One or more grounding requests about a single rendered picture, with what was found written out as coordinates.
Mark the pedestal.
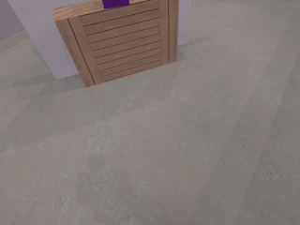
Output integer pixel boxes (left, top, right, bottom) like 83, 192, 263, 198
53, 0, 179, 87

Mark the carton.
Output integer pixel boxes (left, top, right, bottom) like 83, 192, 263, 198
102, 0, 130, 9

